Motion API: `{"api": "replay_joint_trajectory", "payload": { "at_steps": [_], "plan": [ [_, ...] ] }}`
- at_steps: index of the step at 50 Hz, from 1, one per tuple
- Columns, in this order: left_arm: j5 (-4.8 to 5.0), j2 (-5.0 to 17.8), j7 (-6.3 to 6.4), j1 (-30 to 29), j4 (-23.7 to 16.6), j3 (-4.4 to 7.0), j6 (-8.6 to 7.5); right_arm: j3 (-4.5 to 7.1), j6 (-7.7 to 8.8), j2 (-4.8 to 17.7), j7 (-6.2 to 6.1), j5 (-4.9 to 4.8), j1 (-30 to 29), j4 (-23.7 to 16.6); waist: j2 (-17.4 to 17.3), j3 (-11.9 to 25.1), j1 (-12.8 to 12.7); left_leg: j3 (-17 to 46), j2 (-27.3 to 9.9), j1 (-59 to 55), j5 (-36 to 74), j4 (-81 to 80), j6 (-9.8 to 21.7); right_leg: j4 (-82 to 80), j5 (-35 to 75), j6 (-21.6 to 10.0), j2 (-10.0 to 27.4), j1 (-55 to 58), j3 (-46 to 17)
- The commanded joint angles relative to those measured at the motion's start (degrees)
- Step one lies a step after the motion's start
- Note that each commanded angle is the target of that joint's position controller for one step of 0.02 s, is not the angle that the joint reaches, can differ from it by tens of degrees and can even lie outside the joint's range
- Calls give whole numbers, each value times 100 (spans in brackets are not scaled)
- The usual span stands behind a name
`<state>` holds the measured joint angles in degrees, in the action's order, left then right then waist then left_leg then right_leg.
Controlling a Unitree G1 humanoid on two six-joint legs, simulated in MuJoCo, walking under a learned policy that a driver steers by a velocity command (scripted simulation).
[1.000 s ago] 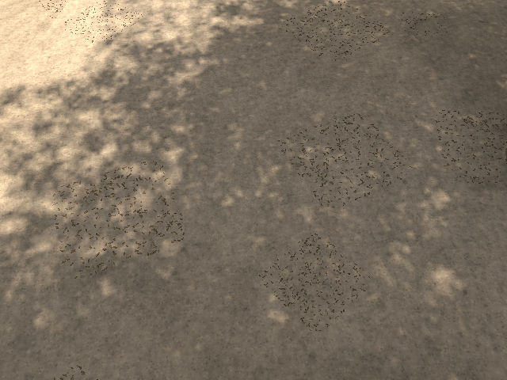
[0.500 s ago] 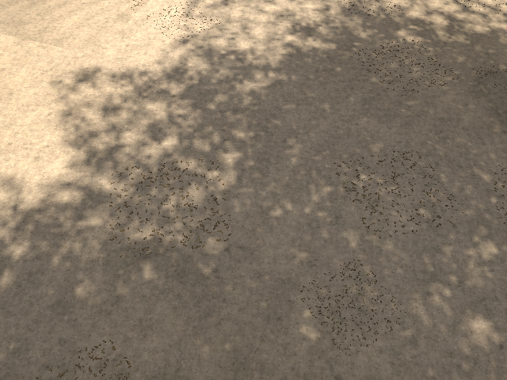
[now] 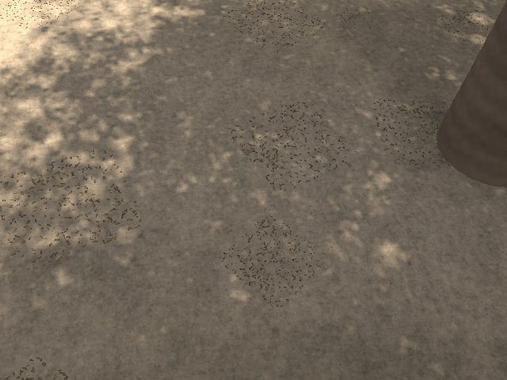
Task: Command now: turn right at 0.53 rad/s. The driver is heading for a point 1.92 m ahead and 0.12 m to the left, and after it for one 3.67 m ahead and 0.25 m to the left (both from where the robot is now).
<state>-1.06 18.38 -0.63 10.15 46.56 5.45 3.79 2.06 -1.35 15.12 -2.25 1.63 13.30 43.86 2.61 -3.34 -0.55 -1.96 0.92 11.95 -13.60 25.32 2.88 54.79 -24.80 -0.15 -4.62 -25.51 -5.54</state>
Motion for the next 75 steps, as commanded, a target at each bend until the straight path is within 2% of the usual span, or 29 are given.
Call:
{"api": "replay_joint_trajectory", "payload": {
  "at_steps": [1,6,11,14,15,16,17,19,22,26,28,31,33,34,35,36,39,43,47,49,51,52,53,54,56,59,67,71,75],
  "plan": [
    [-14,460,-127,363,-153,106,20,143,133,716,-41,2,-469,-535,-1046,192,-170,929,-1322,-308,1551,-1018,722,914,173,134,208,-424,228],
    [17,270,-184,-188,-417,-19,64,214,143,865,-5,-13,254,-292,-1082,391,261,829,-1628,-1062,2157,-727,988,-82,-78,265,252,-350,335],
    [95,170,-92,-156,-453,-138,39,250,112,1003,144,5,120,-183,-1358,511,249,656,-1615,-697,2741,-367,968,-1572,-201,23,166,764,744],
    [16,136,-11,202,-306,-205,-103,239,44,967,175,-85,83,-56,-970,538,-60,409,-1398,-110,2308,179,451,-3851,1596,-172,274,1997,642],
    [-103,470,29,268,-323,-175,-197,156,40,649,199,-69,261,-104,-64,746,39,78,-1032,568,1102,870,71,-4284,1709,-303,1240,2727,-580],
    [-35,936,46,11,-408,-115,-244,20,21,197,186,-100,219,-285,1010,482,157,-284,-214,1214,-1430,1059,-251,-4131,3514,-961,2450,2364,-1779],
    [-27,642,80,148,-295,-156,-290,76,-83,500,113,-87,-43,-174,688,465,-143,217,-375,855,-1859,1755,-273,-3984,3468,-1412,2472,1948,-1555],
    [-25,193,123,-398,-294,-333,-319,128,-134,588,156,-138,35,-17,476,207,165,387,-340,863,-1402,1947,-270,-4058,3132,-1198,1880,1777,-888],
    [24,181,191,-326,-155,-379,-368,140,-128,562,176,-30,296,253,499,388,196,281,-218,702,-1069,1945,-368,-3817,4070,-1039,1531,2055,-420],
    [1,220,199,-212,82,-395,-370,61,-137,352,116,-102,138,395,478,348,61,213,-175,361,-1011,1111,-424,-3699,3577,-1050,1490,1971,-458],
    [-1,376,196,16,255,-331,-325,51,-98,378,111,-48,194,497,542,407,-16,4,-44,172,-928,709,-372,-3988,1316,-1076,1430,1913,-764],
    [37,509,150,45,345,-213,-202,41,43,332,135,53,347,636,427,-81,114,-205,46,-251,-868,55,-85,-4252,-1459,-1052,1404,1112,-1200],
    [57,209,99,-410,173,-256,-262,59,166,449,114,58,1003,886,-179,-243,482,620,-436,-1139,-1475,-502,329,-3557,-1496,-825,1039,-66,-843],
    [86,-7,62,-937,-63,-312,-327,143,214,753,110,-20,1439,1057,-1037,-405,713,1847,-1037,-1329,-2690,-1275,686,-2537,-933,-560,370,-830,-23],
    [7,-39,26,-1276,-240,-322,-415,228,265,1000,127,-36,1722,1197,-1601,-684,835,3092,-1941,-1441,-3181,-2104,1042,-1482,-208,-423,65,-1358,703],
    [-86,174,14,-1303,-249,-258,-483,204,309,847,138,26,1550,1198,-1129,-915,687,3311,-2199,-1250,-2866,-2235,1206,-812,-85,-420,356,-1575,462],
    [-80,175,-144,-623,48,-212,-609,174,458,646,154,-35,978,1083,-860,-520,222,2275,-1654,-1470,-1529,-2178,989,-377,485,-338,629,-1383,488],
    [-101,-79,-241,-1009,-68,-277,-597,139,584,468,172,-55,1273,1313,-916,-346,352,1325,-1272,-1345,-183,-2007,867,-889,1054,-137,650,-1068,851],
    [-63,-60,-225,-1359,-271,-300,-583,175,609,620,197,-27,1414,1433,-1028,-419,420,1101,-1348,-888,635,-1759,822,-1751,1137,-158,613,-326,995],
    [-39,30,-167,-1028,-229,-258,-603,203,591,724,216,-49,1287,1430,-1011,-357,213,1155,-1423,-554,1154,-1437,748,-2090,1218,-236,488,427,1048],
    [-61,239,-56,215,184,-121,-686,196,578,736,238,-86,1075,1390,-599,113,-368,876,-1074,-1,2121,-122,519,-2675,1426,-339,254,2169,1066],
    [-157,643,40,1174,389,15,-766,150,591,598,261,-118,964,1277,-10,732,-783,488,-619,683,1655,1393,339,-3057,712,-518,1019,3349,210],
    [-224,1323,85,1854,451,145,-784,-10,581,-113,259,-199,1205,1005,1445,1465,-757,-16,156,2040,-1317,3346,98,-4066,-1205,-860,2759,4297,-2321],
    [-128,1125,77,1592,457,102,-731,133,514,363,225,-122,1251,1101,906,1244,-557,588,59,2313,-1534,4235,242,-4595,-1885,-1073,2966,3517,-3308],
    [-57,338,33,420,187,-95,-781,155,491,285,311,-115,895,1086,136,125,-85,635,-481,2304,-549,4273,347,-4654,-791,-901,2495,2267,-1731],
    [-62,-36,84,436,287,-206,-930,183,351,140,408,-6,786,1081,232,47,112,493,-644,2025,-102,4033,249,-4699,1157,-691,2003,1922,-256],
    [-27,-147,143,1182,614,-249,-1048,110,232,-84,622,12,-788,420,66,-280,33,83,-607,2967,1159,2846,50,-4727,3060,-734,1832,2243,1215],
    [-11,34,195,1449,756,-223,-1024,17,245,-118,689,34,-1560,74,78,-399,-115,-442,-446,2486,1352,1546,172,-4637,3831,-674,1889,2476,1680],
    [-22,284,275,1539,850,-165,-901,78,230,72,618,63,-1319,45,261,-32,91,-840,84,1718,542,1116,591,-3520,6586,-581,1983,3217,2051]
  ]
}}
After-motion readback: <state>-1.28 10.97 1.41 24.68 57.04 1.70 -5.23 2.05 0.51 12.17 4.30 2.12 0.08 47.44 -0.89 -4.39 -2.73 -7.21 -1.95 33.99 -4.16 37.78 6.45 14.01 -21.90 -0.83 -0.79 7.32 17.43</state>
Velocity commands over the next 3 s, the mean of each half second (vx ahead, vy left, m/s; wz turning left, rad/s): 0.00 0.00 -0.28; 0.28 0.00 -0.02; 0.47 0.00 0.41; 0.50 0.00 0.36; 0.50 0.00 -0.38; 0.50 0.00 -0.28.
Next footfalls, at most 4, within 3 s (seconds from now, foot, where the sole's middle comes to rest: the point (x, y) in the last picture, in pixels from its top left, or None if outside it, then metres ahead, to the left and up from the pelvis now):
0.30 right None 0.00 -0.12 -0.78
0.64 left None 0.00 0.08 -0.78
1.04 right None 0.21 -0.19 -0.78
1.56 left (251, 367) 0.50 -0.01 -0.78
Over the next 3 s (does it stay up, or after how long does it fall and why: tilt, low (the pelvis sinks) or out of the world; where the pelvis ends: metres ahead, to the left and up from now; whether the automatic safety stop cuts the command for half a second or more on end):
stays up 1.13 0.06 0.01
